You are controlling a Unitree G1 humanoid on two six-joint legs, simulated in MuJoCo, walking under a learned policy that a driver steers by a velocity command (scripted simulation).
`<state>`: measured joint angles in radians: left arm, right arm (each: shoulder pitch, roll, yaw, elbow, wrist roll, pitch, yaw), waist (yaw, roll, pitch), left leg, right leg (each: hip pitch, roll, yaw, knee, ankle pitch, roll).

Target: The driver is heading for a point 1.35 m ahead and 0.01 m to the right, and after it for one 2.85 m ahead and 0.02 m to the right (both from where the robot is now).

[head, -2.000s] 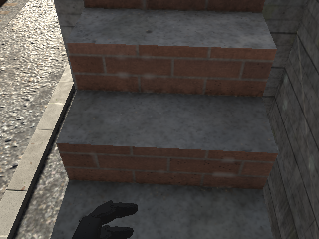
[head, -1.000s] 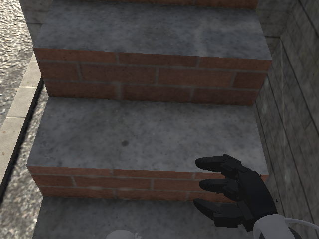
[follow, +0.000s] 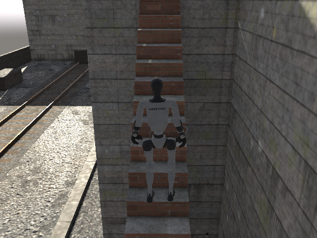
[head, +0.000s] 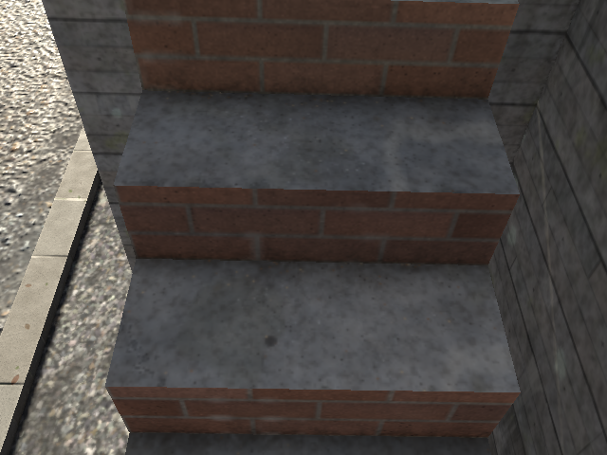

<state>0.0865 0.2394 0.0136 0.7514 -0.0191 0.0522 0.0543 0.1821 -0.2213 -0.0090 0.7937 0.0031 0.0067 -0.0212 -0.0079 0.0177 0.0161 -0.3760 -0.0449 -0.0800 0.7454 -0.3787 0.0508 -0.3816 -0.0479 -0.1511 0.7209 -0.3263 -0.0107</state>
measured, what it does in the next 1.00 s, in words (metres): climbs: right foot, then right foot 0.18 m higher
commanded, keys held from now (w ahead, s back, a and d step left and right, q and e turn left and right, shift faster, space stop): q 0.22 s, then no key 0.06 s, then w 0.22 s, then w+e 0.50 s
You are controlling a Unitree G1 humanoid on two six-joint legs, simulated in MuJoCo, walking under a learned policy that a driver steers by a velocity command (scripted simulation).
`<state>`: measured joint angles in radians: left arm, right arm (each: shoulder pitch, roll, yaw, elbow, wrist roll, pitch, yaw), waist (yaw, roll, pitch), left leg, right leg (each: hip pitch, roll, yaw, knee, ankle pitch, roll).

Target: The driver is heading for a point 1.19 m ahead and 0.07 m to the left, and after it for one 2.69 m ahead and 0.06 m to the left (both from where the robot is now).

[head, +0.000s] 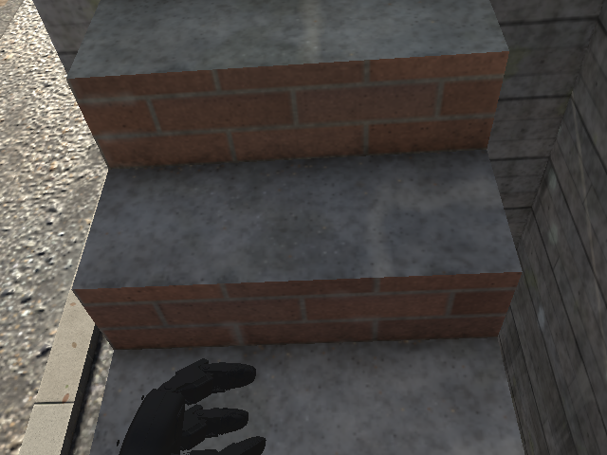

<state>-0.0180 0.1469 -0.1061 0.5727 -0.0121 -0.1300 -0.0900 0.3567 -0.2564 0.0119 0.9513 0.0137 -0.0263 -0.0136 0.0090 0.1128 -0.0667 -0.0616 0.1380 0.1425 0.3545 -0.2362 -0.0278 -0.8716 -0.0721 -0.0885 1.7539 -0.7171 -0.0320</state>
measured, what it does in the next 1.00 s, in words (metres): climbs: left foot, then right foot 0.22 m higher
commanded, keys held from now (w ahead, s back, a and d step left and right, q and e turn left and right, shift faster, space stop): w+e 0.16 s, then w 0.06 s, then w+q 0.78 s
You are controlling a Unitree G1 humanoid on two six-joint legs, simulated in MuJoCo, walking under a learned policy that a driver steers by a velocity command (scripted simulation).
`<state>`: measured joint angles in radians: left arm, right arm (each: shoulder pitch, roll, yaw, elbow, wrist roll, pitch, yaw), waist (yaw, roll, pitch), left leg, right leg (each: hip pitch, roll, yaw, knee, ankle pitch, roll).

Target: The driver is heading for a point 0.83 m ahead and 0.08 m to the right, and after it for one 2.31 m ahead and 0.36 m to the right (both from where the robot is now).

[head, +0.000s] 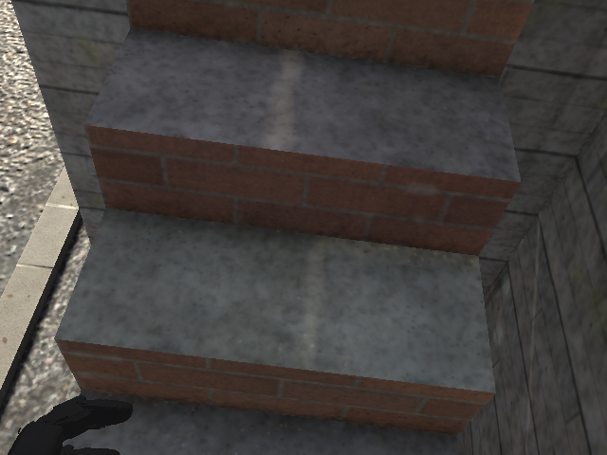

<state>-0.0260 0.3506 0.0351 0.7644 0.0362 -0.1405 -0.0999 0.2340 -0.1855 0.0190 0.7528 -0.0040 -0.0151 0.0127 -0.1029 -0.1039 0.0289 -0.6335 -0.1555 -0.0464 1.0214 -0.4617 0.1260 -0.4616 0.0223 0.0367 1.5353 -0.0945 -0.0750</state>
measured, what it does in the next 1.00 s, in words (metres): climbs: right foot 0.19 m higher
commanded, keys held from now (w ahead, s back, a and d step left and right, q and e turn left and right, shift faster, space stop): w+q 0.18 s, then w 0.06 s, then w+e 0.68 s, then w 0.08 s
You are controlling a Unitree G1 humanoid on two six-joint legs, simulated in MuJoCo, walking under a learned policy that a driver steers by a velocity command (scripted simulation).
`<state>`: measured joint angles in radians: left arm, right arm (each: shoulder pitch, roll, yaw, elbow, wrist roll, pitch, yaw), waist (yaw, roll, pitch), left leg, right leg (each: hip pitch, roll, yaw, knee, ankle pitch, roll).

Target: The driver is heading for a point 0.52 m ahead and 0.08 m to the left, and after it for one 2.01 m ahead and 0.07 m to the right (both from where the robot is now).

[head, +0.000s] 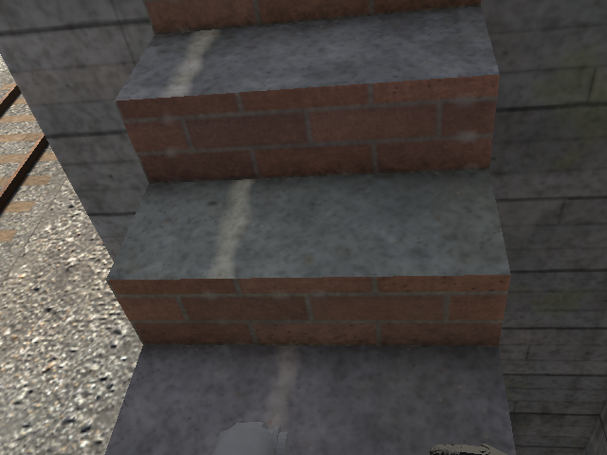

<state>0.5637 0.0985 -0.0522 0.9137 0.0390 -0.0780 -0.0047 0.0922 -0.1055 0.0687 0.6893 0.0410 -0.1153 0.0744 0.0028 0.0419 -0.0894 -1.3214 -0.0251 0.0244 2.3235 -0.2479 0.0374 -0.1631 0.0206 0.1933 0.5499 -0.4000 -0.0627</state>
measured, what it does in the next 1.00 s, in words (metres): climbs: left foot 0.19 m higher, then right foot 0.19 m higher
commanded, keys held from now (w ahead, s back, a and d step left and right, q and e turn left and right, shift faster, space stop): w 0.52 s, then w+q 0.02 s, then q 0.34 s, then no key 0.12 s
